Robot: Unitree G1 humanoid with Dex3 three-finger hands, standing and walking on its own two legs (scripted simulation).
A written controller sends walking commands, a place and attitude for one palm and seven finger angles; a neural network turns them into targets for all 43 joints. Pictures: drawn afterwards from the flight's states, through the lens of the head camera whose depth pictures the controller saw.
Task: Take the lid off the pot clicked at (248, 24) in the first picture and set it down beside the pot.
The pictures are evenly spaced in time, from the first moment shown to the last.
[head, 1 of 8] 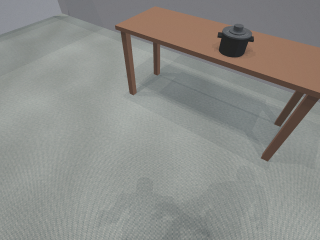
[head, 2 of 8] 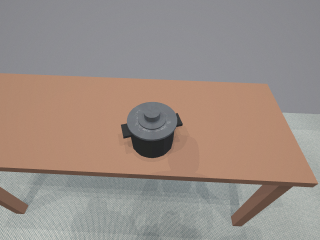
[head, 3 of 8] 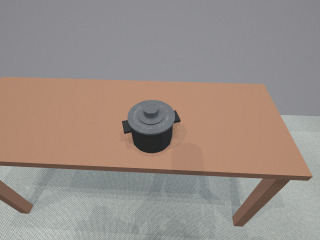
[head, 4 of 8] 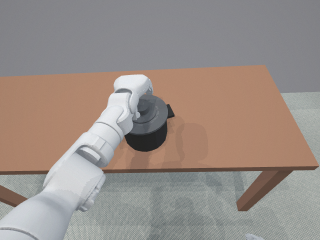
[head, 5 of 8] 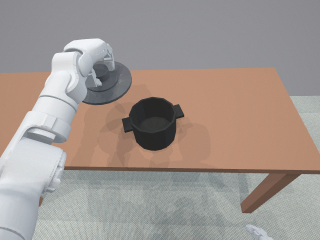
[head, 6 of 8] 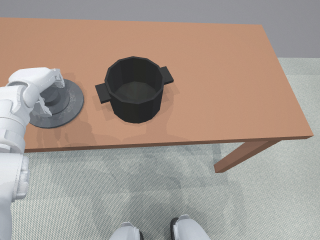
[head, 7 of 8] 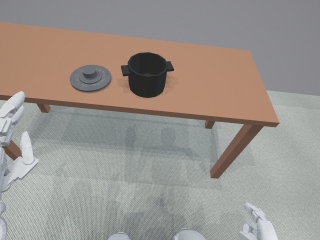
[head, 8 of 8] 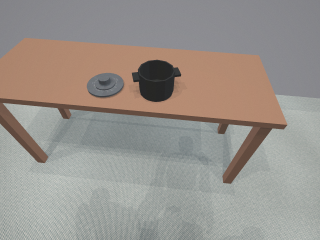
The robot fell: no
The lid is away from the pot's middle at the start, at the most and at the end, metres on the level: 0.00 0.24 0.23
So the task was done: yes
